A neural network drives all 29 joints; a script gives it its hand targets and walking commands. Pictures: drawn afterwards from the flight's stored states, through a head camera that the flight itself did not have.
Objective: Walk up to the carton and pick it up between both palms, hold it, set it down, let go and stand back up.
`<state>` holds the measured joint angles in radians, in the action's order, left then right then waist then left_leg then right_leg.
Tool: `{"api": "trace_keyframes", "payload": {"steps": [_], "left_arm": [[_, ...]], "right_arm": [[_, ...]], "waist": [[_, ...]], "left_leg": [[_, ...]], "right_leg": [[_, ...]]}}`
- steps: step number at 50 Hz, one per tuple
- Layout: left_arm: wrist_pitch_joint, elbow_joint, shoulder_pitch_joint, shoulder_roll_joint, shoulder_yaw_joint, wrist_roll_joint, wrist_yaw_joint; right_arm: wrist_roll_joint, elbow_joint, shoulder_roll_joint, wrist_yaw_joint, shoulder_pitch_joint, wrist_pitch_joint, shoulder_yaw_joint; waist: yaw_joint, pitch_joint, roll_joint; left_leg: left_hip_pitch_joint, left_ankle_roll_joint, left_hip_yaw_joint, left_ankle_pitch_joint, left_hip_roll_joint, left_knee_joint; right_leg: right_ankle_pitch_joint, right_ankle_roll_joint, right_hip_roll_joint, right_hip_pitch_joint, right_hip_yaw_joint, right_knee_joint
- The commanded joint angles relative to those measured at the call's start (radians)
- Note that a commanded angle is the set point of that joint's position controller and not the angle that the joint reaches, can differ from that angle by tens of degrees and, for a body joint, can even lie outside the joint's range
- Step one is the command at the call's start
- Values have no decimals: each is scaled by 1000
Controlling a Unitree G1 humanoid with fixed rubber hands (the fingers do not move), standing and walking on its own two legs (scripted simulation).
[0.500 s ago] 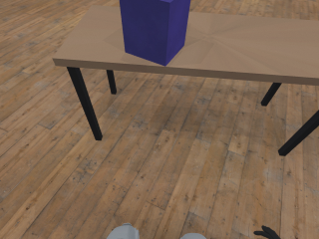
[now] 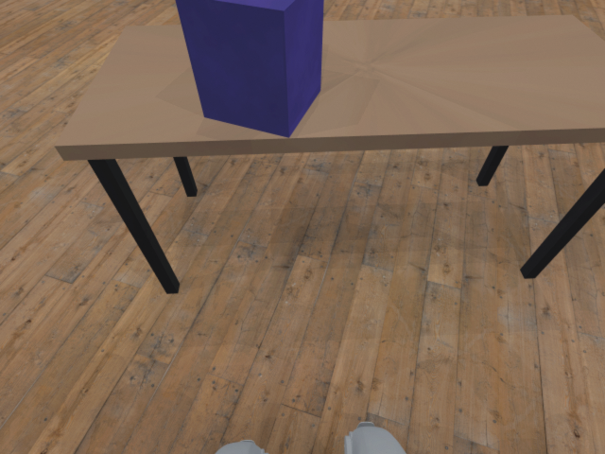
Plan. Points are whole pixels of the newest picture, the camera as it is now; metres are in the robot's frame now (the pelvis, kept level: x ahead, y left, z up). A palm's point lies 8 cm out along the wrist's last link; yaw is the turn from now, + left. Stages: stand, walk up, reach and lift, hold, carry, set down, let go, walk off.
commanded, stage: walk up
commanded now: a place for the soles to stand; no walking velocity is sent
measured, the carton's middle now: (259, 50) +0.87 +0.10 +0.10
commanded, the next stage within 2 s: none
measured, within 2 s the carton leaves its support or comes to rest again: neither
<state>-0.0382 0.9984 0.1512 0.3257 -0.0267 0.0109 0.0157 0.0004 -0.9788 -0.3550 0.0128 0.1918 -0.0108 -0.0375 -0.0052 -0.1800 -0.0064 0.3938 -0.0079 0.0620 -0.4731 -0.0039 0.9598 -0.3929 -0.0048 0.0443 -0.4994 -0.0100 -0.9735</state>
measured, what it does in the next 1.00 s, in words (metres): steps on the spot: left foot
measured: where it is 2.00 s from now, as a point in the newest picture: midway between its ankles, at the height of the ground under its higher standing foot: (277, 398)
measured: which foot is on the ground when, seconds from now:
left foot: down 0.00-0.66, up 0.68-0.82, down 0.84-1.00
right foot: down 0.00-0.86, up 0.88-1.00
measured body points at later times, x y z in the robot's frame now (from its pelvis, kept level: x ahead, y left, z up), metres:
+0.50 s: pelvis +0.02 -0.01 +0.04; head +0.03 -0.01 +0.48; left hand +0.07 +0.28 -0.11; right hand +0.11 -0.29 -0.10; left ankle +0.03 +0.12 -0.68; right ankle +0.08 -0.12 -0.68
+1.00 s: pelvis +0.08 +0.04 +0.03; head +0.07 +0.06 +0.48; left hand +0.08 +0.37 -0.11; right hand +0.13 -0.28 -0.08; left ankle +0.09 +0.15 -0.68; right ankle +0.11 -0.08 -0.63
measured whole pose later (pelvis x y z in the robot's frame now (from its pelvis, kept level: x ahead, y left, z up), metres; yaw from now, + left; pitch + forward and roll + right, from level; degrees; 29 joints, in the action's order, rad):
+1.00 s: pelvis +0.08 +0.04 +0.03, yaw +4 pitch -6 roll +2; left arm -0.01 1.13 0.25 0.41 -0.08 0.01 -0.03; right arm 0.03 -1.02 -0.38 0.05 0.28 -0.05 -0.10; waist -0.01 -0.08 -0.06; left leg 0.24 -0.04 0.11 -0.40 0.00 0.75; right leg -0.45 0.03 0.01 -0.42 -0.05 -1.13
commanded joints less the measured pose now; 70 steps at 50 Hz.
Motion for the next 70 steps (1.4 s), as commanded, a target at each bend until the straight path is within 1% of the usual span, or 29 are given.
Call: {"api": "trace_keyframes", "payload": {"steps": [1, 5, 8, 13, 16, 19, 29, 30, 32, 33, 34, 36, 39, 41, 42, 43, 44, 45, 46, 49, 56, 59, 61, 62, 63, 64, 65, 67, 70], "left_arm": [[-12, -34, -9, 291, -69, -2, 18], [-33, 23, 34, 269, -64, -7, 11], [-31, 21, -64, 300, -62, -12, 11], [-14, 68, -60, 243, -42, -11, 13], [-13, 103, -34, 241, -41, -9, 4], [-16, 101, -92, 261, -35, -2, -4], [-22, 124, -145, 248, -21, -3, -8], [-41, 90, -19, 330, -67, 7, -23], [-42, 138, 113, 396, -106, 20, -26], [-47, 115, 125, 423, -121, 22, -19], [-53, 90, 125, 412, -124, 17, -15], [-55, 59, 99, 377, -125, 15, -12], [-48, -7, -21, 383, -130, 23, -23], [-40, -42, -160, 377, -123, 24, -33], [-31, -40, -153, 299, -100, 32, -37], [-23, -41, -87, 189, -70, 26, -32], [-13, -46, -38, 171, -69, 13, -24], [-13, -40, -47, 261, -82, 18, -21], [-18, -55, -49, 331, -91, 7, -26], [-38, 0, 13, 311, -88, -10, -37], [-51, -42, -17, 304, -83, 7, -61], [-61, -45, 11, 286, -83, 7, -64], [-69, -4, 156, 282, -95, 7, -53], [-76, 24, 276, 326, -122, 9, -38], [-83, 19, 367, 435, -139, -2, -22], [-78, -6, 331, 462, -140, -27, -19], [-75, -29, 262, 449, -137, -34, -12], [-77, -63, 211, 388, -129, -32, 1], [-76, -114, 88, 355, -117, -23, 2]], "right_arm": [[13, 66, -334, -26, -43, -37, -78], [4, 43, -266, -28, -92, -46, -50], [-1, 13, -232, -29, -54, -39, -44], [5, -17, -263, -29, -81, -46, -45], [4, -16, -248, -28, -117, -41, -41], [3, -33, -210, -24, -121, -31, -31], [-7, -79, -210, -21, -135, -31, -17], [16, -20, -281, 10, -72, -37, -64], [26, -2, -260, 26, -121, -26, -66], [34, 19, -242, 28, -146, -26, -66], [36, 34, -246, 29, -141, -35, -68], [34, 41, -251, 34, -120, -39, -83], [25, 34, -259, 50, -41, -43, -99], [13, -29, -254, 54, 171, -48, -118], [22, -78, -272, 43, 302, -53, -136], [42, -79, -324, 28, 375, -53, -158], [51, -30, -389, 14, 272, -54, -161], [34, 10, -416, 12, 143, -57, -166], [24, 46, -410, 12, 63, -60, -161], [28, 68, -344, 11, 12, -75, -130], [11, 93, -357, 16, 110, -83, -121], [12, 118, -345, 21, 76, -79, -107], [4, 148, -296, 21, 36, -67, -87], [-2, 166, -229, 22, 17, -64, -64], [-15, 197, -183, 23, 41, -67, -57], [-9, 174, -254, 6, 44, -58, -70], [-5, 162, -286, 0, 24, -61, -78], [-10, 121, -277, -3, 60, -63, -81], [-14, 110, -247, 5, 127, -48, -82]], "waist": [[9, 137, 56], [38, 181, 90], [-10, 173, 16], [16, 153, 140], [27, 160, 104], [2, 107, 58], [-9, 192, -64], [18, 266, -10], [79, 185, -181], [96, 139, -244], [101, 125, -154], [76, 153, -113], [10, 106, -203], [-117, 152, -218], [-169, 190, -109], [-190, 177, 222], [-138, 131, 270], [-92, 62, 200], [-60, 16, 145], [-20, -27, 125], [-31, -97, 125], [2, -55, 114], [90, 29, 49], [170, 88, -131], [168, 118, -369], [149, 124, -246], [121, 117, -173], [80, 158, -56], [10, 143, -136]], "left_leg": [[83, -247, -578, -80, -334, -543], [76, -113, -264, 284, -179, -350], [-25, -45, -148, 184, -78, -278], [-40, -162, -352, 221, -245, -486], [7, -118, -271, 144, -204, -491], [-42, -52, -179, 23, -97, -449], [-204, -55, -151, 159, -92, -513], [-149, -86, -168, -157, -71, -434], [171, -48, -66, -201, 14, -215], [272, -36, -66, -97, -5, -64], [334, -38, -143, -39, -26, -19], [301, -36, -170, -32, -53, -38], [118, -41, -88, -67, -86, -166], [-285, -68, -32, 85, -80, -379], [-539, -54, -38, 76, -26, -384], [-576, -71, -295, -190, -147, -605], [-440, -121, -707, -508, -360, -803], [-252, -197, -801, -637, -444, -889], [-172, -252, -784, -636, -465, -883], [-189, -231, -498, -316, -365, -799], [-133, -273, -364, -113, -386, -738], [-97, -241, -241, 159, -343, -628], [66, -164, -95, 318, -248, -387], [179, -107, 8, 474, -139, -43], [364, -28, 47, 150, 55, 296], [360, -26, -120, -75, 33, 312], [366, -26, -144, -79, -3, 329], [340, -29, -156, -46, -32, 387], [191, -21, -139, 18, -78, 228]], "right_leg": [[-131, 43, -20, 79, -19, 23], [195, 74, 17, 243, -90, 268], [117, 159, 122, 129, -280, 388], [118, 54, -10, 163, -20, 227], [119, 63, 0, 252, -53, 334], [-11, 98, 69, 157, -201, 491], [110, 65, 99, 194, -187, 598], [-283, 122, 110, 264, -242, 582], [-599, 203, 250, 445, -477, 781], [-553, 257, 336, 495, -586, 823], [-425, 276, 342, 539, -593, 786], [-384, 263, 330, 523, -522, 770], [-379, 233, 311, 298, -381, 771], [-357, 164, 223, 13, -179, 626], [-339, 114, 116, -188, -74, 395], [-317, 66, -48, -322, 67, 18], [-208, 32, -142, -400, -4, -229], [-168, 40, -77, -321, -110, -267], [-132, 44, -13, -251, -114, -235], [0, 35, 39, -203, -108, -131], [-12, 28, 68, -121, -27, 101], [24, 45, 42, 56, 55, 241], [155, 69, -18, 381, 98, 366], [35, 90, 17, 561, -46, 464], [30, 191, 312, 611, -637, 676], [148, 283, 397, 606, -778, 677], [211, 314, 416, 606, -771, 650], [360, 277, 365, 567, -542, 593], [248, 253, 304, 303, -290, 563]]}}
